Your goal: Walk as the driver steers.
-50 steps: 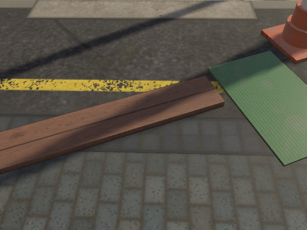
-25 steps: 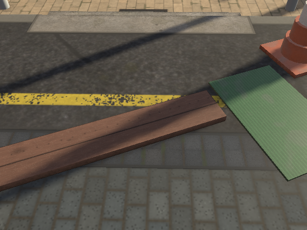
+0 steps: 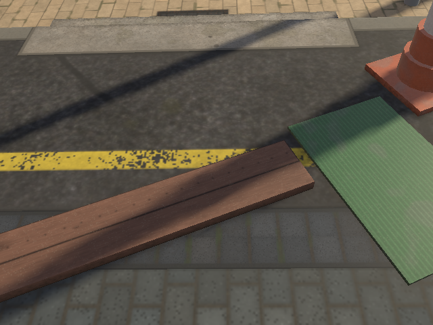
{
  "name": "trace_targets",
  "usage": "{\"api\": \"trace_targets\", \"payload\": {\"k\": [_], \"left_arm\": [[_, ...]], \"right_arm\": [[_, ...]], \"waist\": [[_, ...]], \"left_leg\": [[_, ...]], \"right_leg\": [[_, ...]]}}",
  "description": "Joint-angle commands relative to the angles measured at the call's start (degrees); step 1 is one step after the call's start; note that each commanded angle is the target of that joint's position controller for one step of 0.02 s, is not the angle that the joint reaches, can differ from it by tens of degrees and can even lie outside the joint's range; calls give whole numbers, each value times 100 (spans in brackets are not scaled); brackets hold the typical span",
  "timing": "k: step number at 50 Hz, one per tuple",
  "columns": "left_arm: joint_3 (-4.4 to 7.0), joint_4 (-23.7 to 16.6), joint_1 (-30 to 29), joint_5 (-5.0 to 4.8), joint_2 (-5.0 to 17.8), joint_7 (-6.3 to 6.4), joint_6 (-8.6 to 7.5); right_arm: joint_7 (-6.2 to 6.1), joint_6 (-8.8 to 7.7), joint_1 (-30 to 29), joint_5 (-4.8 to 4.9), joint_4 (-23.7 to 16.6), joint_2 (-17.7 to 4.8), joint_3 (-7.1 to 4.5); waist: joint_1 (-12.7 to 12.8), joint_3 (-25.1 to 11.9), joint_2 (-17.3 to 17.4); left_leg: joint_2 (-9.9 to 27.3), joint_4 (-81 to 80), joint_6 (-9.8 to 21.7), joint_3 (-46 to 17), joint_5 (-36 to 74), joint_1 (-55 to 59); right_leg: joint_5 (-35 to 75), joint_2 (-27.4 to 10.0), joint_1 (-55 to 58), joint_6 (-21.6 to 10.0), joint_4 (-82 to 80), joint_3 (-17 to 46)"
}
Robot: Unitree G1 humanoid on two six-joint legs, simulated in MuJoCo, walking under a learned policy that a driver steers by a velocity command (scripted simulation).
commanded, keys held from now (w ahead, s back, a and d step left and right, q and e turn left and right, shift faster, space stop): w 0.94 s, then w+q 0.06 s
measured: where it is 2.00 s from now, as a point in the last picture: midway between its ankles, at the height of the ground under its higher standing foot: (215, 165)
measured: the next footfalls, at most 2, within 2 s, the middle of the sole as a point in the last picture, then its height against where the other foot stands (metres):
left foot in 0.32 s outside the picture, level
right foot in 0.88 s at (263, 279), level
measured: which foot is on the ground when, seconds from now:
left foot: up 0.00-0.30, down 0.32-0.88, up 0.90-1.00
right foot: down 0.00-0.32, up 0.34-0.86, down 0.88-1.00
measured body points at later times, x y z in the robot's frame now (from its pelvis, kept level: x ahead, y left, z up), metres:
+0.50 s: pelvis +0.27 +0.04 +0.00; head +0.30 +0.04 +0.45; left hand +0.31 +0.28 -0.15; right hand +0.30 -0.21 -0.15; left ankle +0.31 +0.09 -0.74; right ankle +0.23 -0.09 -0.65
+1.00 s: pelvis +0.55 -0.02 -0.01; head +0.58 -0.03 +0.44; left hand +0.66 +0.23 -0.14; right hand +0.54 -0.26 -0.16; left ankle +0.43 +0.10 -0.64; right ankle +0.61 -0.08 -0.74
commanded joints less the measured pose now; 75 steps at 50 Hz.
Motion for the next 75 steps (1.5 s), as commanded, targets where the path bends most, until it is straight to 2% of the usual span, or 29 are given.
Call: {"api": "trace_targets", "payload": {"k": [1,5,11,13,15,16,17,18,19,20,22,28,38,41,43,44,45,46,47,48,51,60,66,70,71,72,73,74,75], "left_arm": [[33,-19,501,-21,590,57,-116],[-46,38,751,-27,522,73,-125],[-41,177,1020,-8,604,94,-164],[-9,166,866,22,706,119,-166],[29,142,728,43,791,121,-134],[-17,32,773,-6,651,88,-134],[-121,-73,1473,-231,0,-8,-120],[43,-61,1098,-98,620,-16,-112],[84,-293,493,-67,694,-23,-112],[69,-381,139,-32,610,-39,-138],[59,-372,178,83,378,-64,-31],[56,-694,-606,119,337,-151,218],[-25,-1398,-2424,-4,354,-166,130],[33,-1384,-2092,-1,470,-127,50],[161,-903,-606,51,671,-35,-46],[282,-674,414,199,1048,33,-97],[447,-613,933,276,1682,32,-71],[406,-647,522,43,1412,-17,39],[314,-767,-191,-29,1126,-35,40],[221,-817,-525,-4,765,-56,-7],[81,-624,-460,4,368,15,-144],[67,-273,758,43,535,67,-260],[18,-297,927,20,605,174,-162],[108,-350,743,42,1061,222,-104],[127,-484,538,-8,1154,204,-81],[92,-812,517,-165,996,126,-101],[118,-1179,268,-62,821,-4,-129],[151,-1416,-188,-49,990,-81,-199],[119,-1508,-359,-110,867,-91,-235]], "right_arm": [[35,71,-85,12,-264,-196,-34],[41,55,-1257,76,-701,-126,31],[48,19,-1983,113,-1032,-174,78],[-7,-36,-1553,110,-941,-309,15],[-96,-138,26,107,-436,-518,-121],[-159,-188,943,-25,-225,-859,-231],[-149,-178,1327,-141,-226,-1424,-366],[-90,-84,812,100,-260,-1207,-328],[-82,-91,89,159,-394,-917,-238],[-61,-150,-206,152,-428,-557,-145],[-114,-242,-207,138,-275,-181,-11],[-139,-350,563,152,-26,-459,-2],[-213,-314,1494,93,207,-470,51],[-258,-289,1284,57,205,-598,18],[-247,-255,1080,84,174,-672,3],[-231,-267,996,148,10,-540,57],[-159,-261,1669,408,-119,62,168],[-178,-245,1334,247,-64,-540,-2],[-167,-249,806,195,-259,-540,-28],[-152,-264,565,191,-305,-433,-7],[-62,-35,731,36,-228,-146,-8],[10,186,-739,31,-833,-113,-25],[125,194,-2128,41,-1536,93,185],[82,169,-531,136,-1277,-234,41],[72,123,301,100,-1064,-471,-65],[2,136,939,-8,-983,-1138,-312],[-16,224,554,171,-1101,-1586,-466],[-61,275,276,137,-1209,-1600,-448],[-115,263,71,118,-1162,-1361,-403]], "waist": [[-79,372,-545],[70,546,-549],[155,673,-628],[-94,404,-649],[-744,-405,-515],[-1031,-1012,-194],[-686,-1781,1084],[-624,-1671,488],[-373,-687,276],[-281,-249,-124],[86,9,-55],[111,299,10],[-392,483,193],[-111,330,271],[536,-431,128],[896,-1094,-161],[682,-1927,-1527],[601,-1784,-790],[351,-838,-579],[229,-417,-314],[-148,-31,-478],[4,395,-411],[231,797,-421],[-502,-373,-1132],[-909,-886,-1017],[-1141,-1439,-80],[-773,-1813,1029],[-680,-1637,163],[-527,-973,-263]], "left_leg": [[167,-178,-134,5,457,-1106],[66,-1389,-290,244,1093,-1223],[-212,-2846,30,438,1347,-526],[-436,-3040,238,488,932,94],[-714,-3508,478,571,871,1757],[182,-3596,730,-418,211,3188],[1973,-4130,1597,-3496,-647,4741],[1915,-4887,1604,-4382,-1272,4351],[1758,-4974,1396,-3354,-1344,3486],[1528,-5161,1228,-2705,-664,2716],[1049,-5330,877,-1760,473,1861],[755,-5662,859,-895,1373,1797],[828,-5330,711,-441,2984,3220],[929,-4661,590,-305,4501,3455],[674,-2997,399,-41,5223,3129],[456,-1521,288,92,3690,1991],[-595,834,-12,443,-286,-143],[-600,1446,78,-379,-1183,-692],[-268,1366,119,-453,-703,-969],[-77,1086,124,-459,-342,-833],[125,463,32,-463,-11,-160],[205,783,-62,-339,826,-2320],[13,-1432,34,662,690,-1742],[-869,-1730,715,1188,-341,289],[-990,-2312,948,898,-152,1495],[-82,-3224,1464,-936,-1094,3090],[1311,-4517,2063,-4286,-1407,3927],[1451,-4773,2049,-4426,-1087,3686],[1443,-4837,1905,-3807,-815,3006]], "right_leg": [[1809,-1457,384,-548,-1287,1307],[2461,-1287,398,-560,-1396,894],[3305,-1500,892,-579,-1307,721],[4713,-1543,1209,-479,-644,590],[5366,-1333,1094,-332,1203,360],[3798,-1110,33,-268,2758,240],[-442,-26,-2060,-14,5198,-21],[-1198,7,-2692,-135,5788,733],[-667,-373,-3017,-182,5680,732],[-269,-584,-2858,-177,5312,731],[-29,-830,-2270,-71,4703,732],[616,-1018,-2825,264,3680,387],[1255,-687,-2954,217,1285,-47],[637,-410,-2214,-59,900,-145],[799,-100,-374,-325,362,-273],[548,-1001,1175,-605,349,683],[259,-2811,2898,-1492,-81,3546],[7,-2676,2477,-1459,-599,4176],[-54,-2462,1625,-1263,-698,3162],[331,-2238,920,-1072,-930,2525],[1006,-1739,-130,-564,-1294,1330],[2065,-1747,715,-377,-1420,212],[3111,-1663,746,-174,-1655,-613],[7439,-1886,1273,-151,786,-1101],[6872,-1844,823,-120,2058,-1160],[4876,-1439,-852,150,4065,-1258],[-1017,-46,-2667,413,6157,-582],[-609,-364,-3217,307,6512,714],[-308,-602,-3333,281,6269,716]]}}
Velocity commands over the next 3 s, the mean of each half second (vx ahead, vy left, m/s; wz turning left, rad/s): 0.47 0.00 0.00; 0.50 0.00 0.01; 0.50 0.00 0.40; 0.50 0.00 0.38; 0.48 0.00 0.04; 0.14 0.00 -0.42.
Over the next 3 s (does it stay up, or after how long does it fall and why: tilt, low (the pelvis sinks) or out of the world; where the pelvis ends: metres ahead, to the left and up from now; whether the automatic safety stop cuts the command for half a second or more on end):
stays up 1.47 0.20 -0.01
